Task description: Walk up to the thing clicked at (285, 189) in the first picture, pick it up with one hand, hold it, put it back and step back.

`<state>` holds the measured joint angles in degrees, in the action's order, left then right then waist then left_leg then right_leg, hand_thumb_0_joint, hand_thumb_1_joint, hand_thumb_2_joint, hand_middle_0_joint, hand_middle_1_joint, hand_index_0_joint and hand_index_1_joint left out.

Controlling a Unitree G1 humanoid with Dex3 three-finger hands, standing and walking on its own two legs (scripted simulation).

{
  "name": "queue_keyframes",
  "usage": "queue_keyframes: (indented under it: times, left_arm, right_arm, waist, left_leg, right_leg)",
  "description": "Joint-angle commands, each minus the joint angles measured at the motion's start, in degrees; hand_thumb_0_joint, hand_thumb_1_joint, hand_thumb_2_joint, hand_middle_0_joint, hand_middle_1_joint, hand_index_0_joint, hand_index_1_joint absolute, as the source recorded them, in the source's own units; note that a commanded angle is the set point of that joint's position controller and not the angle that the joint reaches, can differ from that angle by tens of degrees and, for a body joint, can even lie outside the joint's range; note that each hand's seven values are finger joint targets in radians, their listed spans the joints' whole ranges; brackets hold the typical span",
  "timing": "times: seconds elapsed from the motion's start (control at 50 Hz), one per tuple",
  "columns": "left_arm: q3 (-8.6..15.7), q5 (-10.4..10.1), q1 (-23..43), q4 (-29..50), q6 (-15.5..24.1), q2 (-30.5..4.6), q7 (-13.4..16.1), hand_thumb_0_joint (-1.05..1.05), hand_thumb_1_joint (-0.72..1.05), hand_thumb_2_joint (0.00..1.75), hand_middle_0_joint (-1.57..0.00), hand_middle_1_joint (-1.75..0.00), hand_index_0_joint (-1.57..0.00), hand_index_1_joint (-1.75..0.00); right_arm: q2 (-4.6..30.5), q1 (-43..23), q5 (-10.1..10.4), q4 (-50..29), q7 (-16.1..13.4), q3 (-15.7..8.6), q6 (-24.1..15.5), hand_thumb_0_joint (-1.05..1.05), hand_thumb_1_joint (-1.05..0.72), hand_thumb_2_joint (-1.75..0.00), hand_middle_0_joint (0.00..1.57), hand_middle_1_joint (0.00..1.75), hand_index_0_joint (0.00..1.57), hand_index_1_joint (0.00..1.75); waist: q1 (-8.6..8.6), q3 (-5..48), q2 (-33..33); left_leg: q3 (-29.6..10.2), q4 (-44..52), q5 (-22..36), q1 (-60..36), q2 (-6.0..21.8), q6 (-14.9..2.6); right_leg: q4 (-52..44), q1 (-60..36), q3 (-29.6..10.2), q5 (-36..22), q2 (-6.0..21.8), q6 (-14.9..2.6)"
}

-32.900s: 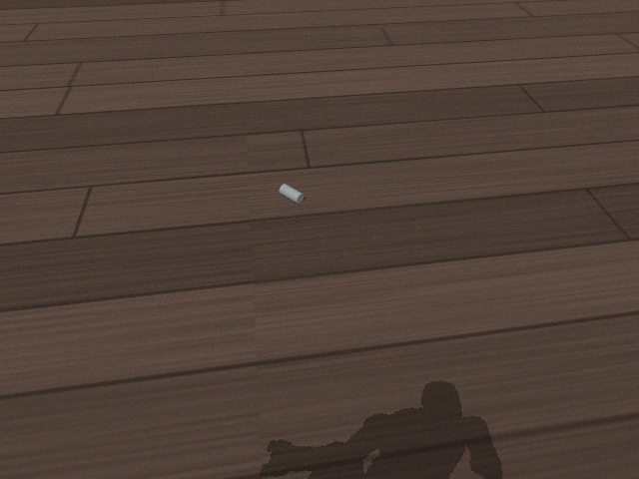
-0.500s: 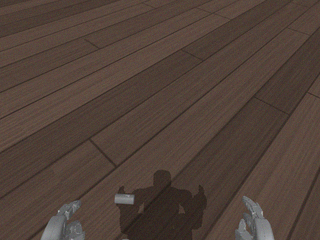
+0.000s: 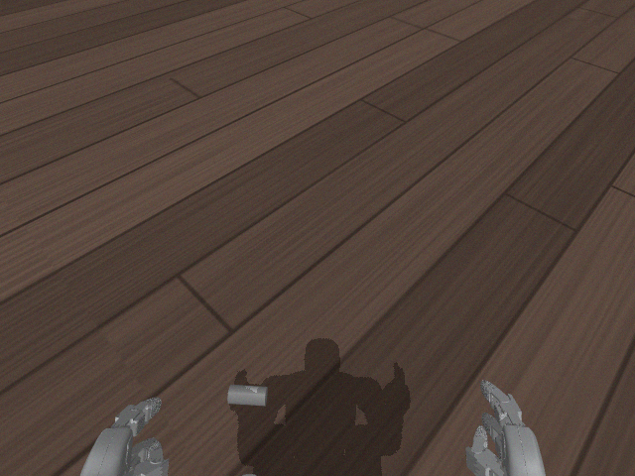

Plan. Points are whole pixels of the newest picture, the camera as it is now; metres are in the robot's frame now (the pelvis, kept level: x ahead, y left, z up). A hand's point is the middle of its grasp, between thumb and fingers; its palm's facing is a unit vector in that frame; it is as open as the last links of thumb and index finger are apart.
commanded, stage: home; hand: left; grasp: from above
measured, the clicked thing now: (247, 395) +0.46 +0.18 -0.69
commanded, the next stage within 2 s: stand in 0.82 s
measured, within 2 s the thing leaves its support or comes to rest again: neither
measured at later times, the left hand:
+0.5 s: hand (167, 465) +0.17 +0.18 -0.05, palm faces +0.04 -0.98 -0.20, open 7.4 cm
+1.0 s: hand (163, 464) +0.17 +0.19 -0.07, palm faces +0.00 -0.96 -0.29, open 7.4 cm
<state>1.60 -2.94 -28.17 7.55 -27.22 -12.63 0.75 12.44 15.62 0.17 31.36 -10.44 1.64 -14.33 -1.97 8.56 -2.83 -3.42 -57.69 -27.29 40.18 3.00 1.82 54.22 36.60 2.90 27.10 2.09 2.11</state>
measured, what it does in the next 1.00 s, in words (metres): stands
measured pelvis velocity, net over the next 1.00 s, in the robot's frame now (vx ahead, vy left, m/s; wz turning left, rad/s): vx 0.00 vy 0.00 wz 0.00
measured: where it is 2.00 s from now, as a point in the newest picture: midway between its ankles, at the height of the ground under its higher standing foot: outside the picture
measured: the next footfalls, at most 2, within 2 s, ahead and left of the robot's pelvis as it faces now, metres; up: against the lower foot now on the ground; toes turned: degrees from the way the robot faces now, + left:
none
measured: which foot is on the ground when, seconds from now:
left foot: down 0.00-1.00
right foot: down 0.00-1.00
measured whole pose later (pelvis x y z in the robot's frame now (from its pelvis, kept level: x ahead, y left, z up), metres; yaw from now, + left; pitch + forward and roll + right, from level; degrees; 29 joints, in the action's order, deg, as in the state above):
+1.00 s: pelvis +0.00 +0.00 +0.01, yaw +0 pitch +6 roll -1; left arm -0.3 1.7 -18.5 -10.8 -13.3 -14.5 1.7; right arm 14.3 11.3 -4.9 39.3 -5.8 0.9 -8.0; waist 0.5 2.3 -0.5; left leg -2.1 -54.6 -26.3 33.9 2.1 1.5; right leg 53.5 31.7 1.7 27.3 3.1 1.7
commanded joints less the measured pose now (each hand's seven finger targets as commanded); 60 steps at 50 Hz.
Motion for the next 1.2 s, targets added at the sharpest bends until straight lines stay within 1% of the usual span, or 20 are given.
queue_keyframes:
  times: [0.0, 0.14, 0.2, 0.28, 0.3, 0.32, 0.34, 0.36, 0.46, 0.5, 0.7, 0.72, 0.88, 0.9, 0.92, 0.94, 0.96, 1.04, 1.14, 1.18]
  left_arm:
    - [3.7, 0.2, 1.7, 11.5, 3.1, -6.0, 0.5, 0.00, 0.90, 0.90, -0.20, -0.30, -0.20, -0.30]
    - [4.3, 0.3, 1.5, 11.7, 3.3, -6.6, 0.8, 0.00, 0.90, 0.90, -0.20, -0.30, -0.20, -0.30]
    - [3.1, 0.4, 0.3, 10.4, 3.2, -5.4, 0.6, 0.00, 0.90, 0.90, -0.20, -0.30, -0.20, -0.30]
    - [4.6, 0.4, 1.2, 11.4, 3.1, -7.4, 0.7, 0.00, 0.90, 0.90, -0.20, -0.30, -0.20, -0.30]
    - [2.9, 0.4, 1.0, 10.6, 3.0, -5.5, 0.7, 0.00, 0.90, 0.90, -0.20, -0.30, -0.20, -0.30]
    - [4.5, 0.3, 1.6, 11.6, 3.1, -7.4, 0.7, 0.00, 0.90, 0.90, -0.20, -0.30, -0.20, -0.30]
    - [3.0, 0.3, 1.4, 11.1, 3.0, -5.6, 0.6, 0.00, 0.90, 0.90, -0.20, -0.30, -0.20, -0.30]
    - [4.5, 0.3, 1.2, 11.2, 3.0, -7.3, 0.8, 0.00, 0.90, 0.90, -0.20, -0.30, -0.20, -0.30]
    - [2.8, 0.0, 0.2, 11.2, 3.0, -5.0, 0.6, 0.00, 0.90, 0.90, -0.20, -0.30, -0.20, -0.30]
    - [4.5, -0.1, 1.1, 11.9, 3.2, -6.7, 0.7, 0.00, 0.90, 0.90, -0.20, -0.30, -0.20, -0.30]
    - [3.0, -0.1, -0.3, 10.2, 3.2, -5.2, 0.6, 0.00, 0.90, 0.90, -0.20, -0.30, -0.20, -0.30]
    - [4.5, 0.0, 0.7, 12.0, 3.4, -6.9, 0.8, 0.00, 0.90, 0.90, -0.20, -0.30, -0.20, -0.30]
    - [2.9, -0.1, 0.3, 11.6, 3.0, -5.2, 0.6, 0.00, 0.90, 0.90, -0.20, -0.30, -0.20, -0.30]
    - [3.4, 6.7, 17.3, -8.5, 15.6, -11.4, 3.2, 0.00, 0.90, 0.90, -0.20, -0.30, -0.20, -0.30]
    - [4.7, 7.2, 10.9, -18.5, 19.6, -12.5, 2.9, 0.00, 0.90, 0.90, -0.20, -0.30, -0.20, -0.30]
    - [4.6, 7.6, 11.0, -21.2, 21.6, -13.5, 2.6, 0.00, 0.90, 0.90, -0.20, -0.30, -0.20, -0.30]
    - [4.2, 7.3, 12.3, -23.0, 22.6, -13.2, 2.2, 0.00, 0.90, 0.90, -0.20, -0.30, -0.20, -0.30]
    - [4.1, 6.0, 14.9, -31.8, 24.6, -12.9, 1.6, 0.00, 0.90, 0.90, -0.20, -0.30, -0.20, -0.30]
    - [4.0, 6.0, 17.9, -41.7, 26.5, -12.9, 1.7, 0.00, 0.90, 0.90, -0.20, -0.30, -0.20, -0.30]
    - [3.9, 5.8, 17.3, -45.1, 27.1, -12.3, 1.6, 0.00, 0.90, 0.90, -0.20, -0.30, -0.20, -0.30]
  right_arm:
    - [7.2, -3.6, 0.2, -9.0, -0.8, -3.2, -3.2, 0.00, -0.90, -0.90, 0.20, 0.30, 0.20, 0.30]
    - [7.2, -3.4, 0.1, -8.8, -1.0, -3.4, -2.8, 0.00, -0.90, -0.90, 0.20, 0.30, 0.20, 0.30]
    - [7.0, -3.4, 0.0, -9.1, -0.9, -3.2, -2.8, 0.00, -0.90, -0.90, 0.20, 0.30, 0.20, 0.30]
    - [7.4, -3.6, 0.1, -8.9, -0.9, -3.4, -2.7, 0.00, -0.90, -0.90, 0.20, 0.30, 0.20, 0.30]
    - [7.0, -3.8, 0.2, -9.3, -0.9, -3.2, -2.7, 0.00, -0.90, -0.90, 0.20, 0.30, 0.20, 0.30]
    - [7.6, -3.3, 0.1, -8.9, -0.9, -3.4, -2.7, 0.00, -0.90, -0.90, 0.20, 0.30, 0.20, 0.30]
    - [7.0, -3.6, 0.2, -9.4, -0.8, -3.2, -2.8, 0.00, -0.90, -0.90, 0.20, 0.30, 0.20, 0.30]
    - [7.5, -3.5, 0.2, -9.4, -1.0, -3.4, -2.8, 0.00, -0.90, -0.90, 0.20, 0.30, 0.20, 0.30]
    - [7.0, -3.3, 0.2, -9.5, -0.9, -3.2, -2.7, 0.00, -0.90, -0.90, 0.20, 0.30, 0.20, 0.30]
    - [7.4, -3.4, 0.2, -9.1, -0.9, -3.5, -2.6, 0.00, -0.90, -0.90, 0.20, 0.30, 0.20, 0.30]
    - [7.2, -3.3, 0.3, -9.4, -0.8, -3.4, -2.2, 0.00, -0.90, -0.90, 0.20, 0.30, 0.20, 0.30]
    - [7.5, -3.2, 0.3, -9.4, -0.9, -3.7, -2.1, 0.00, -0.90, -0.90, 0.20, 0.30, 0.20, 0.30]
    - [6.9, -3.5, 0.3, -10.0, -0.8, -3.2, -2.1, 0.00, -0.90, -0.90, 0.20, 0.30, 0.20, 0.30]
    - [13.7, -6.6, -6.4, 4.8, 2.6, -5.1, 4.0, 0.00, -0.90, -0.90, 0.20, 0.30, 0.20, 0.30]
    - [14.3, -6.3, -6.5, 5.6, 4.4, -6.2, 6.3, 0.00, -0.90, -0.90, 0.20, 0.30, 0.20, 0.30]
    - [13.9, -6.0, -6.7, 5.4, 5.6, -5.9, 7.3, 0.00, -0.90, -0.90, 0.20, 0.30, 0.20, 0.30]
    - [13.8, -5.0, -6.4, 5.0, 6.5, -5.8, 8.2, 0.00, -0.90, -0.90, 0.20, 0.30, 0.20, 0.30]
    - [12.9, -7.3, -3.0, 8.1, 9.3, -6.1, 9.3, 0.00, -0.90, -0.90, 0.20, 0.30, 0.20, 0.30]
    - [13.1, -8.1, -3.2, 12.2, 9.8, -6.9, 10.8, 0.00, -0.90, -0.90, 0.20, 0.30, 0.20, 0.30]
    - [13.6, -7.4, -3.3, 13.8, 9.6, -7.0, 10.9, 0.00, -0.90, -0.90, 0.20, 0.30, 0.20, 0.30]
  waist:
    - [-0.15, 5.3, -0.1]
    - [0.02, 6.5, 0.5]
    - [-0.30, 5.8, 0.5]
    - [0.24, 4.5, 0.1]
    - [-0.04, 4.8, 0.6]
    - [0.05, 4.6, 0.7]
    - [-0.28, 5.1, 0.3]
    - [0.06, 4.6, 0.7]
    - [-0.40, 6.3, 0.1]
    - [0.01, 5.5, -0.3]
    - [-0.39, 5.1, 0.5]
    - [-0.08, 5.5, 0.4]
    - [-0.33, 5.3, 0.6]
    - [4.25, -7.1, 4.8]
    - [4.31, -2.1, 8.0]
    - [3.16, -0.6, 8.8]
    - [2.02, -1.6, 5.7]
    - [3.86, -0.4, 5.5]
    - [3.49, -3.1, 3.1]
    - [3.55, -3.7, 0.5]
  left_leg:
    - [1.3, 9.5, 10.3, -6.4, -2.6, -2.07]
    - [1.9, 8.6, 12.7, -7.0, -2.6, -2.12]
    - [1.7, 8.9, 12.4, -6.7, -2.6, -2.04]
    - [1.7, 9.4, 10.3, -6.0, -2.6, -2.08]
    - [1.8, 9.1, 11.0, -5.9, -2.6, -2.09]
    - [1.6, 9.3, 9.7, -5.8, -2.6, -2.24]
    - [1.8, 9.0, 10.8, -6.1, -2.7, -2.19]
    - [1.9, 9.1, 9.8, -5.6, -2.7, -2.20]
    - [1.7, 8.7, 11.4, -6.6, -2.6, -2.06]
    - [1.7, 8.8, 11.2, -6.1, -2.5, -1.99]
    - [2.0, 8.2, 12.6, -6.1, -2.6, -2.05]
    - [2.1, 8.1, 12.3, -6.1, -2.6, -2.04]
    - [2.2, 7.9, 11.3, -5.6, -2.7, -2.19]
    - [0.5, 12.0, 23.2, -7.5, -0.6, -4.98]
    - [2.6, 11.0, 23.3, -11.0, -1.1, -5.62]
    - [2.6, 11.6, 22.3, -12.8, -1.2, -5.89]
    - [1.6, 12.5, 20.9, -13.1, -1.5, -5.68]
    - [1.2, 16.0, 17.6, -18.6, -1.5, -5.47]
    - [-0.8, 21.0, 11.9, -20.4, -0.3, -5.54]
    - [-2.1, 23.3, 14.6, -21.3, 0.7, -5.68]
  right_leg:
    - [-8.6, -2.1, 1.9, -9.6, -3.0, -1.66]
    - [-8.6, -2.5, 1.6, -11.7, -2.8, -1.61]
    - [-8.3, -2.4, 1.8, -11.3, -3.0, -1.70]
    - [-8.7, -1.9, 1.6, -9.3, -2.9, -1.73]
    - [-8.8, -1.8, 1.7, -10.0, -2.8, -1.68]
    - [-8.9, -2.0, 1.6, -9.0, -2.9, -1.64]
    - [-8.8, -2.0, 1.6, -10.2, -2.8, -1.55]
    - [-8.9, -1.6, 1.5, -9.1, -2.8, -1.59]
    - [-8.4, -2.1, 1.7, -10.7, -2.9, -1.61]
    - [-8.2, -2.1, 1.7, -10.3, -3.0, -1.68]
    - [-8.1, -1.7, 1.5, -11.7, -2.9, -1.59]
    - [-8.4, -2.1, 1.4, -11.5, -2.9, -1.59]
    - [-8.6, -1.6, 1.4, -10.9, -2.7, -1.52]
    - [-10.2, -12.0, -1.6, -12.5, 1.2, -3.95]
    - [-12.4, -14.0, -5.7, -13.2, 2.5, -6.02]
    - [-12.5, -14.6, -7.5, -14.6, 3.3, -6.86]
    - [-12.9, -12.9, -7.1, -15.4, 2.2, -6.53]
    - [-14.2, -15.4, -6.1, -13.5, 3.2, -4.87]
    - [-18.5, -16.3, -5.4, -9.0, 3.2, -3.77]
    - [-18.7, -18.5, -4.1, -12.3, 2.6, -3.28]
